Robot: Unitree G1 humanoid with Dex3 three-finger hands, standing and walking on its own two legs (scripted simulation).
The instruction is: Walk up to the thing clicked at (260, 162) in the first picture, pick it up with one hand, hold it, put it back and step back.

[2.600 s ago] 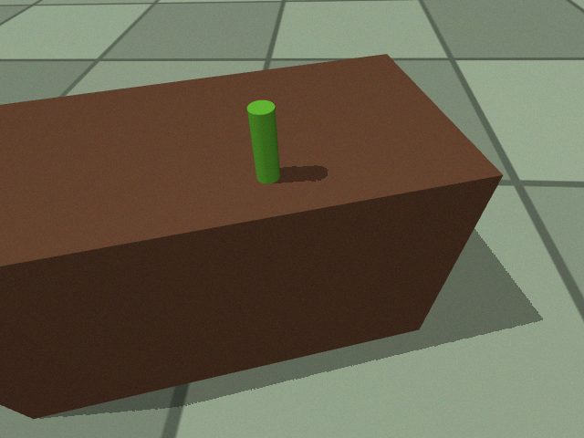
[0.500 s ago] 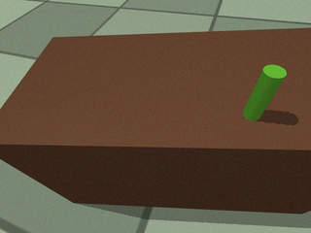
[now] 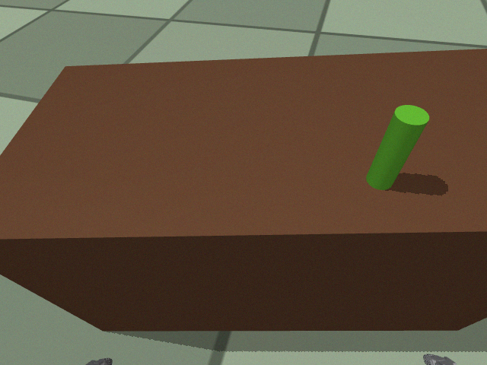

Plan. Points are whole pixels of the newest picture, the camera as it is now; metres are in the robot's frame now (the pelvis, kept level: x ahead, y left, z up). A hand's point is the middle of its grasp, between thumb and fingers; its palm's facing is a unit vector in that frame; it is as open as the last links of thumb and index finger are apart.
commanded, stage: walk up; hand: right
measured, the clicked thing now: (393, 151) +0.46 -0.26 +0.08
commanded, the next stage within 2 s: stand in 1.16 s
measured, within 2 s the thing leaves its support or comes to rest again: neither
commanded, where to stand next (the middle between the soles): +0.04 -0.03 m, yaw -2 degrees
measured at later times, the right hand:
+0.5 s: hand out of the picture +0.06 -0.26 -0.13, palm faces +0.00 +0.93 -0.38, open 7.4 cm
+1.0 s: hand out of the picture +0.08 -0.25 -0.13, palm faces +0.01 +0.94 -0.34, open 7.4 cm
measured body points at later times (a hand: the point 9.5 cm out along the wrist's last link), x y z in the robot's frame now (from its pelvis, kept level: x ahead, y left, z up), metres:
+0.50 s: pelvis -0.02 +0.00 +0.02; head -0.01 +0.01 +0.47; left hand +0.08 +0.30 -0.12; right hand +0.06 -0.31 -0.10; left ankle +0.00 +0.14 -0.72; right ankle +0.00 -0.13 -0.72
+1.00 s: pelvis -0.01 +0.01 +0.02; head +0.00 +0.01 +0.47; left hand +0.06 +0.31 -0.11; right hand +0.08 -0.29 -0.10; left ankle +0.00 +0.14 -0.72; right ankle +0.00 -0.13 -0.72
